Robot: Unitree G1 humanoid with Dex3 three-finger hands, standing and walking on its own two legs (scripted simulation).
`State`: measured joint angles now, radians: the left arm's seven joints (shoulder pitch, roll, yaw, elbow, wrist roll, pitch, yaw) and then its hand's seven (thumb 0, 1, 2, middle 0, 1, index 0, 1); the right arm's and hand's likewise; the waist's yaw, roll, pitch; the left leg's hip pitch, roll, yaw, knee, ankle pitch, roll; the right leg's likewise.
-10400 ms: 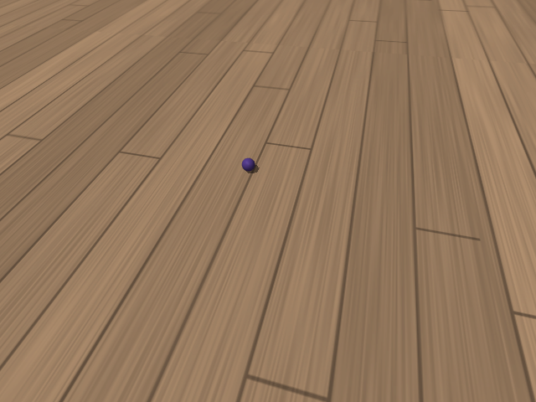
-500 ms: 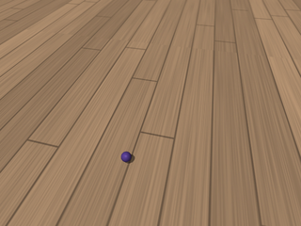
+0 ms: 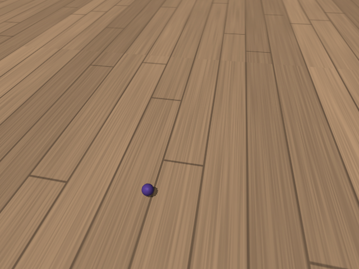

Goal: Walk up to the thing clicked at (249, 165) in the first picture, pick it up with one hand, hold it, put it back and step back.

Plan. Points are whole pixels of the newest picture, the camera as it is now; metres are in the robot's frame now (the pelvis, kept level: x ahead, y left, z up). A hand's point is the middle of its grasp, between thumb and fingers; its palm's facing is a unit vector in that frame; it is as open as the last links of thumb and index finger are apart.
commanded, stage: stand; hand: left
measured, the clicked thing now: (147, 189) +0.74 +0.24 -0.75
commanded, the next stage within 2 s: walk up in 0.42 s
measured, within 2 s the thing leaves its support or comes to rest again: neither
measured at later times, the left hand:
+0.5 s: hand out of the picture +0.08 +0.25 -0.15, palm faces -0.01 -0.94 -0.33, open 7.4 cm
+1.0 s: hand out of the picture +0.18 +0.32 -0.15, palm faces -0.04 -0.94 -0.34, open 7.4 cm
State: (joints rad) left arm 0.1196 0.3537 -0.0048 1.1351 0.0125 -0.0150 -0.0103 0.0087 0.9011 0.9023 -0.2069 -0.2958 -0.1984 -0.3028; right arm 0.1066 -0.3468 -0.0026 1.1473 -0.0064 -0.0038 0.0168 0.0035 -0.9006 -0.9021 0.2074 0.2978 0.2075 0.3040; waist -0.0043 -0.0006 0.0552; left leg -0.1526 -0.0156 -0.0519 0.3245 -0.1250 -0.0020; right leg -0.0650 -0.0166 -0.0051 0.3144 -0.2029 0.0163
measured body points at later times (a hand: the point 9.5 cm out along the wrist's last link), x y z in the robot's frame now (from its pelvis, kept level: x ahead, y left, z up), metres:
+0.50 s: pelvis +0.01 +0.00 +0.00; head +0.01 +0.00 +0.45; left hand +0.08 +0.30 -0.13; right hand +0.07 -0.31 -0.13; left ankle +0.03 +0.12 -0.74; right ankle -0.02 -0.13 -0.74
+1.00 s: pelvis +0.15 +0.04 -0.01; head +0.16 +0.05 +0.44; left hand +0.18 +0.37 -0.13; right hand +0.19 -0.27 -0.11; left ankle +0.12 +0.15 -0.75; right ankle +0.25 -0.11 -0.71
